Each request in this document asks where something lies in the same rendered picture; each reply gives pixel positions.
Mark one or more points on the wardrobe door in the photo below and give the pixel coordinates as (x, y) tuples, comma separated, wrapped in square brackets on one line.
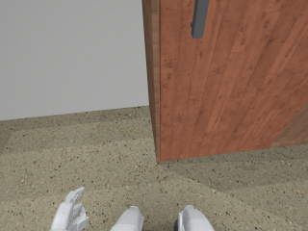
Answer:
[(297, 129), (240, 85)]

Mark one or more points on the left robot thigh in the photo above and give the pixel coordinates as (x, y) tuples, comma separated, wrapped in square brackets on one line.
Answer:
[(130, 220)]

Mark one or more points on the handle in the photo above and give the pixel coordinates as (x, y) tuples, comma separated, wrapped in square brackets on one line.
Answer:
[(199, 18)]

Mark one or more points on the left robot hand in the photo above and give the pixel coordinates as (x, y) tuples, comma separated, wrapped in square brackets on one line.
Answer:
[(66, 212)]

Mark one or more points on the robot left shin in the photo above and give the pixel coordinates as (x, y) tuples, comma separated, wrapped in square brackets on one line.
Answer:
[(134, 208)]

